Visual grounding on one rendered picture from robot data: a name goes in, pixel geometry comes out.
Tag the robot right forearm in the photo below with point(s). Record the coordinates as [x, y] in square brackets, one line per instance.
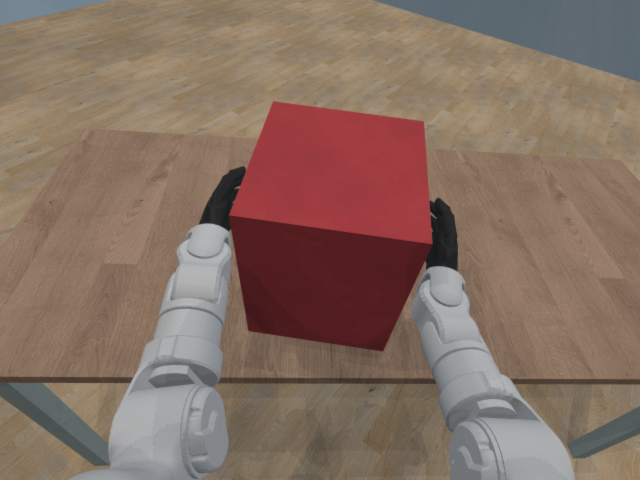
[469, 382]

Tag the left robot hand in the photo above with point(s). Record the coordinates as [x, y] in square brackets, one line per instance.
[220, 203]

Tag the carton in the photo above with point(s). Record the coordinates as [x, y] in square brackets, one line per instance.
[331, 224]

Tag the left robot upper arm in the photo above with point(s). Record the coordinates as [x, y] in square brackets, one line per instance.
[167, 433]

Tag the robot left forearm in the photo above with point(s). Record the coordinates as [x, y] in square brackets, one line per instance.
[186, 345]

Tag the right robot upper arm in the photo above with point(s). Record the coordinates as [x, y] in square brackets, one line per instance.
[507, 449]

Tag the right robot hand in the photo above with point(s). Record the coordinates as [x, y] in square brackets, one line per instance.
[444, 251]

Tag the table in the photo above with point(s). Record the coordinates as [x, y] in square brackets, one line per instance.
[548, 246]

